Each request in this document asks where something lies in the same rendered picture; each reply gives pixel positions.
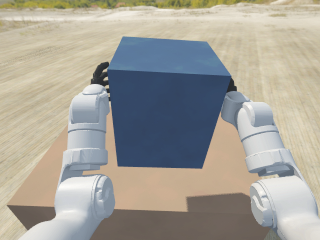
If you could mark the robot right upper arm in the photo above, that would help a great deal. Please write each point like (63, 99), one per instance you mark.
(286, 205)

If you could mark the robot left upper arm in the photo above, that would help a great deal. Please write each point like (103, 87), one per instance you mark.
(82, 202)

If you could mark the robot right hand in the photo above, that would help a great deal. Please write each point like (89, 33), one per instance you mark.
(231, 86)

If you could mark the pedestal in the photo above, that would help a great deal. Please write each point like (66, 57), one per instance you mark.
(157, 203)

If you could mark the right robot forearm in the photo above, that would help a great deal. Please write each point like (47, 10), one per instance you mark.
(263, 146)

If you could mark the left robot forearm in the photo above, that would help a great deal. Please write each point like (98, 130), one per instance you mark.
(87, 128)

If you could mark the carton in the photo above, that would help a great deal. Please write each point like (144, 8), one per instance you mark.
(166, 96)

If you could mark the robot left hand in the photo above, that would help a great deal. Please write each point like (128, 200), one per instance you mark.
(99, 75)

